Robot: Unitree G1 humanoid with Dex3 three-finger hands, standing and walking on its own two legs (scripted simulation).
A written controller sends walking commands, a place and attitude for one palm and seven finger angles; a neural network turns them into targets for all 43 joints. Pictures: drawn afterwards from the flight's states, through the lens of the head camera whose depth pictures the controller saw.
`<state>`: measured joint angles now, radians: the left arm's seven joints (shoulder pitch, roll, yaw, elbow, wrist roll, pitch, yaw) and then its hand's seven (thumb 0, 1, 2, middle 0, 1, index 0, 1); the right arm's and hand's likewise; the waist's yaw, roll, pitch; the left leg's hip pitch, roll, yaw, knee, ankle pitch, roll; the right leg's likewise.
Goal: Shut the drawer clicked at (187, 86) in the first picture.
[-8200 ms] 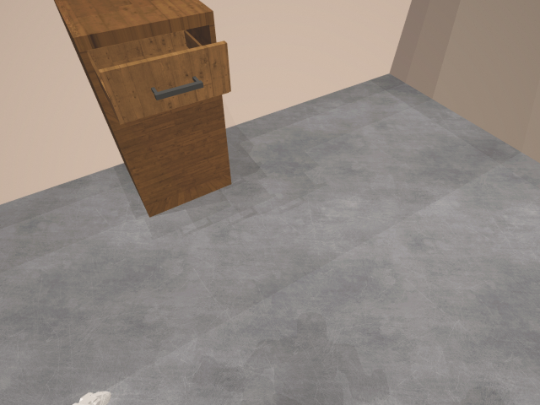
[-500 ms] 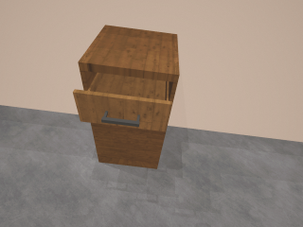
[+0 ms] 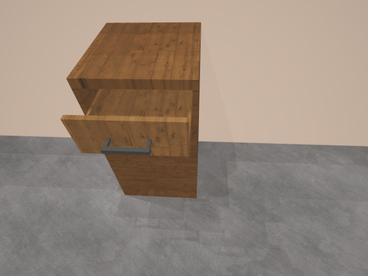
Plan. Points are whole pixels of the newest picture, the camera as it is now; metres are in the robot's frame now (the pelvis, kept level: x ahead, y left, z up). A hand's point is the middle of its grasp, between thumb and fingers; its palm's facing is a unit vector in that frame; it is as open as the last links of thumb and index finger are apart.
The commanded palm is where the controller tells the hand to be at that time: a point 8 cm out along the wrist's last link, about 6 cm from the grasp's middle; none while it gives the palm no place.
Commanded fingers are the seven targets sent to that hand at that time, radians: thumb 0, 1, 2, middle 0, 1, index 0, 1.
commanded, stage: come to a stop and stand still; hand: left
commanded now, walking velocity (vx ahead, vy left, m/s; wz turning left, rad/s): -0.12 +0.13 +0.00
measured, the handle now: (127, 146) +0.50 +0.20 -0.07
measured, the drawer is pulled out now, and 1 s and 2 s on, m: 0.15 0.15 0.15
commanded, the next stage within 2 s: look again from close up in 0.52 s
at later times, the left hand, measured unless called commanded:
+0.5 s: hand out of the picture -0.07 +0.20 -0.17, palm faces +0.06 -0.98 -0.19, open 7.4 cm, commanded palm none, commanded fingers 0.00 0.90 0.90 -0.20 -0.30 -0.20 -0.30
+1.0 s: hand out of the picture -0.03 +0.18 -0.17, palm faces +0.02 -0.98 -0.22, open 7.3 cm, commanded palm none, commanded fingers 0.00 0.90 0.90 -0.20 -0.30 -0.20 -0.30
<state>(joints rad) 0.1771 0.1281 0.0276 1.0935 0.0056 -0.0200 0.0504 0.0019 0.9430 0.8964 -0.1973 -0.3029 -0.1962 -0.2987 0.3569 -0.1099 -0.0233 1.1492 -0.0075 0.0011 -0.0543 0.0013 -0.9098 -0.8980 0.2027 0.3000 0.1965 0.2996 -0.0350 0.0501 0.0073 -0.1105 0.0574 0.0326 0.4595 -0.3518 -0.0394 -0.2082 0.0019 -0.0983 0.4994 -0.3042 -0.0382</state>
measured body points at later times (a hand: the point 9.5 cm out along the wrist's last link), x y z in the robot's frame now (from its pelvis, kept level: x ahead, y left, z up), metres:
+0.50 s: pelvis -0.04 +0.02 +0.01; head -0.04 +0.02 +0.46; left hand -0.07 +0.25 -0.15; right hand -0.01 -0.20 -0.15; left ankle -0.05 +0.14 -0.74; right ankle -0.03 -0.09 -0.74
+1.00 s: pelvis -0.03 +0.01 +0.00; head -0.03 -0.01 +0.45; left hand -0.03 +0.23 -0.15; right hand -0.05 -0.18 -0.17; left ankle -0.05 +0.14 -0.74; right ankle -0.02 -0.09 -0.74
